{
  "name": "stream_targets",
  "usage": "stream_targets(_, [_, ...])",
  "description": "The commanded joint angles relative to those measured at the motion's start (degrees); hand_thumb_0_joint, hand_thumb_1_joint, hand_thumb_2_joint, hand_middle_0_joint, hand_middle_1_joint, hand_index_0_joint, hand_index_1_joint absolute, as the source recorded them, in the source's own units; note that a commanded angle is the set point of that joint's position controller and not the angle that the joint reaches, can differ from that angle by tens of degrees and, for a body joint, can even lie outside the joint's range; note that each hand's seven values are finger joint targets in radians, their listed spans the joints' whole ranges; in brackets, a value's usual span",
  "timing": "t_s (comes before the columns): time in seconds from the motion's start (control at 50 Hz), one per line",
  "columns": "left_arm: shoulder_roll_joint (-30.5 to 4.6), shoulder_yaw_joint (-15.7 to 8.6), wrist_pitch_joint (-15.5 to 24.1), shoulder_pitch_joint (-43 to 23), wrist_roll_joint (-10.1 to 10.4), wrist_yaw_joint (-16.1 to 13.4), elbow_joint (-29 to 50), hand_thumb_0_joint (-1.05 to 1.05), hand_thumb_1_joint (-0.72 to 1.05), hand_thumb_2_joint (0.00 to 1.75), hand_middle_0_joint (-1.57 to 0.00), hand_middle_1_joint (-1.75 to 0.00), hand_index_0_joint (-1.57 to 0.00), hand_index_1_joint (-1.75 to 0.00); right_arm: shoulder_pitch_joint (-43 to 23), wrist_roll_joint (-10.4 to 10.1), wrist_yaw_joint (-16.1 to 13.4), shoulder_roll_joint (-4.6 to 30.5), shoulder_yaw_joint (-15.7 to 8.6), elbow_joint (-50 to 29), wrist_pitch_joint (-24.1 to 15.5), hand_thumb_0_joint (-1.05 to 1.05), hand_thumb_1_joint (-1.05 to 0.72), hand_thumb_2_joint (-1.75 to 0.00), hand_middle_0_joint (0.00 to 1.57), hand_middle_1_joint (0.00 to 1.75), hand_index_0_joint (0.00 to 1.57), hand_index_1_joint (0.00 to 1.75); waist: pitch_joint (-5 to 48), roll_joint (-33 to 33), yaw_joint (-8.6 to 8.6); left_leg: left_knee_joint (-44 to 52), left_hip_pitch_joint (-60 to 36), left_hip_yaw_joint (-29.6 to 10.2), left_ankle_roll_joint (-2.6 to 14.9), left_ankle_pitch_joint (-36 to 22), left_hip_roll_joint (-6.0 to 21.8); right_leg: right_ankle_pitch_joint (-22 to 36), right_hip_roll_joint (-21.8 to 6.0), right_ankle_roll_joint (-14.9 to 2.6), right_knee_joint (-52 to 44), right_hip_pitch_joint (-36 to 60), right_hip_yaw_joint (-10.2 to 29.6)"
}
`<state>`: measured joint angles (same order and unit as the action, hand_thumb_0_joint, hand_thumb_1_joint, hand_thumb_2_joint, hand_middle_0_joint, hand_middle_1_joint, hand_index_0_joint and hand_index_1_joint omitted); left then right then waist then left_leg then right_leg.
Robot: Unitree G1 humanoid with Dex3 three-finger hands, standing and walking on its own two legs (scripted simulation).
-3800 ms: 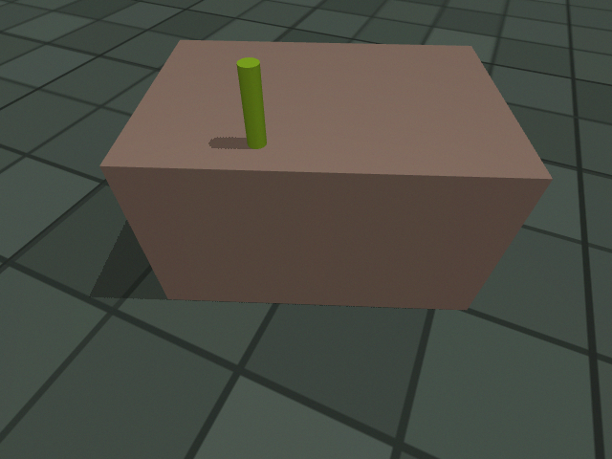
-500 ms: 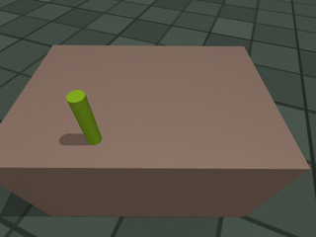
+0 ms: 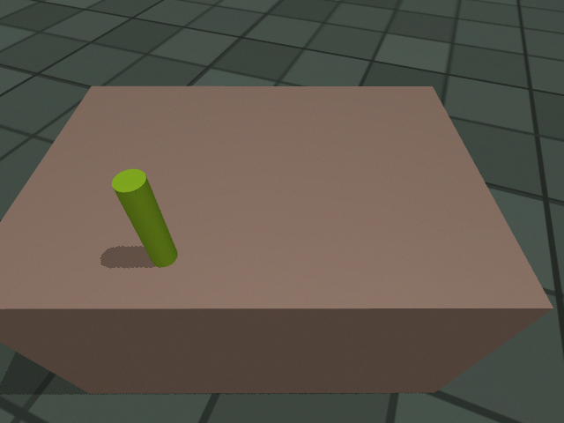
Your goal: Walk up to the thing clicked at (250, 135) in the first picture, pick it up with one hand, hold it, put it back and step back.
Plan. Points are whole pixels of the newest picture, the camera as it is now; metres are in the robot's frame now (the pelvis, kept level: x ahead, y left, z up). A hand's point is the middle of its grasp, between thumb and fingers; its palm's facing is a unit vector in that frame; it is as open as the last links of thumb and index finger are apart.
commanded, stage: stand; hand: left
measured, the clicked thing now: (149, 223) +0.45 +0.26 -0.02
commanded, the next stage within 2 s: none
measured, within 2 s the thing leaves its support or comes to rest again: neither
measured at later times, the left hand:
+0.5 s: hand out of the picture +0.10 +0.25 -0.16, palm faces -0.04 -0.94 -0.33, open 7.3 cm
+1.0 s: hand out of the picture +0.09 +0.25 -0.16, palm faces -0.04 -0.94 -0.33, open 7.4 cm
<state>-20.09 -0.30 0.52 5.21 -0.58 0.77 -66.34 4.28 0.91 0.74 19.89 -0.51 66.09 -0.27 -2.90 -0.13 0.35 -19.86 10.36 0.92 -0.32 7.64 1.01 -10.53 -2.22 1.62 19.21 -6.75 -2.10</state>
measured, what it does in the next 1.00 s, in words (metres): stands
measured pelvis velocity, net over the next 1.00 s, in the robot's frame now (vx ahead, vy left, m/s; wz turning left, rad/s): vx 0.02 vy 0.00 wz -0.01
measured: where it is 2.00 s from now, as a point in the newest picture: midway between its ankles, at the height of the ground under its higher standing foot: outside the picture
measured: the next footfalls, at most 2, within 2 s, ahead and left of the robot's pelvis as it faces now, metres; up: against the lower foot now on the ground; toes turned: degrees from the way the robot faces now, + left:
none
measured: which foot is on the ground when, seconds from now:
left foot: down 0.00-1.00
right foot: down 0.00-1.00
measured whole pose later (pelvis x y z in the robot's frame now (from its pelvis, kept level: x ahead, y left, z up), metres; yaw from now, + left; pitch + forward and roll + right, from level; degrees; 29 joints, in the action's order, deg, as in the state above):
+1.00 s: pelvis +0.02 +0.00 +0.00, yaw +0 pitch -2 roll +0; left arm -20.3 0.0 0.4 6.8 -0.6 0.6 -64.7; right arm 5.4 0.7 0.3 20.0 0.0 65.4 -0.5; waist -2.9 0.4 0.2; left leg -18.3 7.5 1.3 -0.3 8.7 0.8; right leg -11.3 -2.4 1.8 17.4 -3.9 -1.8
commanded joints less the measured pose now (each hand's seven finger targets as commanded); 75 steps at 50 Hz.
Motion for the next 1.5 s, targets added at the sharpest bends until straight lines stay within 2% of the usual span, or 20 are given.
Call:
stream_targets(0.0, [-11.9,-2.1,1.4,-1.9,0.0,-0.9,3.8,0.00,0.90,0.90,-0.20,-0.30,-0.20,-0.30,-2.2,-0.3,-0.6,12.4,-2.0,-3.2,-1.4,0.00,-0.90,-0.90,0.20,0.30,0.20,0.30,4.4,-0.7,0.08,3.9,-2.9,-6.5,1.06,-1.0,6.6,1.2,-5.9,-2.05,-4.6,-1.4,5.6])
stream_targets(0.08, [-12.1,-2.2,1.3,-1.4,-0.2,-1.0,3.9,0.00,0.90,0.90,-0.20,-0.30,-0.20,-0.30,-2.7,-0.4,-0.7,12.2,-2.0,-3.6,-1.4,0.00,-0.90,-0.90,0.20,0.30,0.20,0.30,3.3,0.1,-0.08,4.4,-2.6,-6.6,1.08,0.6,6.5,-0.2,-5.7,-1.91,-4.7,-1.8,5.2])
stream_targets(0.1, [-12.3,-2.3,1.4,-1.5,-0.2,-1.0,4.1,0.00,0.90,0.90,-0.20,-0.30,-0.20,-0.30,-2.5,-0.3,-0.7,12.2,-1.9,-3.8,-1.4,0.00,-0.90,-0.90,0.20,0.30,0.20,0.30,4.5,0.5,0.00,3.9,-3.5,-6.2,1.26,-1.3,6.7,1.5,-6.0,-2.12,-4.5,-1.0,5.4])
stream_targets(0.14, [-12.2,-2.2,1.4,-1.2,-0.1,-1.0,4.1,0.00,0.90,0.90,-0.20,-0.30,-0.20,-0.30,-2.5,-0.3,-0.6,12.0,-1.9,-3.8,-1.5,0.00,-0.90,-0.90,0.20,0.30,0.20,0.30,3.2,0.3,-0.01,4.5,-2.7,-6.4,0.91,-0.7,6.3,0.3,-5.7,-1.90,-4.7,-1.5,5.1])
stream_targets(0.18, [-12.0,-2.1,1.7,-1.2,-0.1,-1.0,4.4,0.00,0.90,0.90,-0.20,-0.30,-0.20,-0.30,-2.4,-0.4,-0.6,12.2,-1.9,-3.9,-1.6,0.00,-0.90,-0.90,0.20,0.30,0.20,0.30,4.6,0.1,-0.10,3.4,-4.1,-6.2,1.11,-5.0,6.7,3.5,-6.1,-1.94,-4.5,-0.4,5.3])
stream_targets(0.3, [-12.1,-2.2,1.6,-1.1,0.0,-1.1,4.9,0.00,0.90,0.90,-0.20,-0.30,-0.20,-0.30,-2.6,-0.4,-0.9,12.3,-1.9,-4.0,-1.7,0.00,-0.90,-0.90,0.20,0.30,0.20,0.30,6.7,0.1,-0.11,2.3,-6.2,-5.5,1.07,-10.2,7.0,8.8,-6.1,-1.78,-3.9,1.3,4.8])
stream_targets(0.36, [-12.0,-2.2,1.4,-1.1,-0.1,-1.2,4.9,0.00,0.90,0.90,-0.20,-0.30,-0.20,-0.30,-2.6,-0.5,-1.0,12.3,-1.9,-3.8,-1.5,0.00,-0.90,-0.90,0.20,0.30,0.20,0.30,5.8,-0.1,-0.05,2.6,-5.5,-5.3,0.92,-9.3,6.8,8.1,-6.0,-1.86,-4.3,1.2,4.7])
stream_targets(0.38, [-11.9,-2.2,1.3,-1.4,0.1,-1.1,4.8,0.00,0.90,0.90,-0.20,-0.30,-0.20,-0.30,-2.2,-0.5,-1.0,12.1,-1.8,-3.7,-1.4,0.00,-0.90,-0.90,0.20,0.30,0.20,0.30,4.9,-0.4,0.13,3.2,-4.2,-5.4,0.87,-7.2,6.7,6.2,-6.0,-1.88,-4.5,1.6,4.9])
stream_targets(0.46, [-12.2,-2.2,1.3,-1.2,0.0,-1.1,5.1,0.00,0.90,0.90,-0.20,-0.30,-0.20,-0.30,-2.4,-0.3,-1.1,12.3,-1.8,-3.9,-1.5,0.00,-0.90,-0.90,0.20,0.30,0.20,0.30,6.0,-0.5,-0.21,2.8,-5.2,-5.1,1.04,-9.7,6.9,9.0,-6.2,-2.04,-4.1,2.4,4.8])
stream_targets(0.54, [-12.2,-2.2,1.3,-0.8,0.0,-1.2,4.8,0.00,0.90,0.90,-0.20,-0.30,-0.20,-0.30,-2.2,-0.5,-1.0,12.2,-1.6,-3.9,-1.6,0.00,-0.90,-0.90,0.20,0.30,0.20,0.30,5.1,0.1,-0.28,3.4,-5.3,-5.6,1.03,-10.1,7.1,7.8,-6.0,-1.82,-4.1,2.1,4.5])
stream_targets(0.58, [-12.2,-2.2,1.2,-1.1,0.0,-1.1,4.8,0.00,0.90,0.90,-0.20,-0.30,-0.20,-0.30,-2.1,-0.5,-1.1,12.4,-1.7,-3.9,-1.4,0.00,-0.90,-0.90,0.20,0.30,0.20,0.30,4.3,0.1,-0.17,3.6,-4.7,-5.3,1.08,-6.6,6.8,5.3,-6.1,-1.90,-5.0,1.5,4.9])
stream_targets(0.6, [-12.1,-2.2,1.2,-1.5,-0.1,-1.1,5.1,0.00,0.90,0.90,-0.20,-0.30,-0.20,-0.30,-1.7,-0.4,-1.1,12.3,-1.6,-3.9,-1.6,0.00,-0.90,-0.90,0.20,0.30,0.20,0.30,5.0,-0.3,0.01,3.7,-4.7,-5.4,0.99,-8.2,6.9,6.8,-6.2,-2.00,-4.5,2.3,4.8])
stream_targets(0.64, [-11.9,-2.1,1.1,-0.7,-0.1,-1.2,5.0,0.00,0.90,0.90,-0.20,-0.30,-0.20,-0.30,-2.7,-0.5,-1.1,12.6,-1.7,-4.1,-1.5,0.00,-0.90,-0.90,0.20,0.30,0.20,0.30,4.0,-0.7,-0.42,4.1,-4.7,-5.6,0.90,-6.3,6.7,4.8,-5.9,-1.83,-4.9,1.2,4.6])
stream_targets(0.66, [-12.3,-2.3,1.1,-1.2,-0.2,-1.1,5.1,0.00,0.90,0.90,-0.20,-0.30,-0.20,-0.30,-2.0,-0.3,-1.1,12.3,-1.7,-4.2,-1.5,0.00,-0.90,-0.90,0.20,0.30,0.20,0.30,5.1,-0.1,-0.16,3.6,-4.8,-5.2,1.25,-7.2,6.9,6.5,-6.3,-2.09,-4.7,2.3,4.8])
stream_targets(0.88, [-12.2,-2.1,1.2,-0.9,0.0,-1.2,5.3,0.00,0.90,0.90,-0.20,-0.30,-0.20,-0.30,-1.7,-0.5,-1.0,12.3,-1.6,-4.1,-1.6,0.00,-0.90,-0.90,0.20,0.30,0.20,0.30,4.2,0.1,-0.06,4.0,-5.1,-5.5,1.18,-7.8,6.8,6.0,-6.0,-2.04,-4.6,1.4,4.7])
stream_targets(0.94, [-12.1,-2.1,1.0,-0.2,-0.1,-1.1,5.1,0.00,0.90,0.90,-0.20,-0.30,-0.20,-0.30,-1.7,-0.5,-1.1,12.3,-1.6,-4.0,-1.4,0.00,-0.90,-0.90,0.20,0.30,0.20,0.30,4.1,-0.4,-0.15,4.3,-5.1,-5.4,1.13,-5.6,6.6,4.5,-5.9,-2.09,-4.7,0.8,4.6])
stream_targets(1.14, [-12.2,-2.0,1.2,-0.4,-0.1,-1.2,5.4,0.00,0.90,0.90,-0.20,-0.30,-0.20,-0.30,-1.3,-0.4,-1.0,12.2,-1.6,-4.2,-1.4,0.00,-0.90,-0.90,0.20,0.30,0.20,0.30,4.3,0.3,0.03,3.6,-5.1,-5.4,1.45,-6.5,6.7,5.2,-6.1,-2.03,-4.9,1.2,4.8])
stream_targets(1.38, [-12.3,-2.0,1.0,0.8,-0.2,-1.1,5.3,0.00,0.90,0.90,-0.20,-0.30,-0.20,-0.30,-1.7,-0.5,-1.1,12.5,-1.7,-4.3,-1.4,0.00,-0.90,-0.90,0.20,0.30,0.20,0.30,3.6,-0.2,-0.53,4.2,-4.7,-5.8,1.39,-5.8,6.7,3.9,-5.9,-2.10,-4.6,1.0,4.5])
stream_targets(1.42, [-12.5,-2.0,1.1,0.1,-0.1,-1.2,5.7,0.00,0.90,0.90,-0.20,-0.30,-0.20,-0.30,-1.0,-0.5,-1.0,12.3,-1.7,-4.3,-1.4,0.00,-0.90,-0.90,0.20,0.30,0.20,0.30,4.1,0.5,-0.27,3.8,-5.2,-5.6,1.40,-7.8,6.9,5.1,-6.0,-2.13,-4.5,1.0,4.5])
stream_targets(1.48, [-12.1,-1.9,1.1,0.4,-0.2,-1.1,5.9,0.00,0.90,0.90,-0.20,-0.30,-0.20,-0.30,-1.5,-0.4,-1.2,12.8,-1.8,-4.4,-1.5,0.00,-0.90,-0.90,0.20,0.30,0.20,0.30,4.7,-0.8,-0.52,3.5,-5.4,-5.5,1.46,-7.1,6.8,5.4,-6.1,-2.16,-4.6,1.4,4.8])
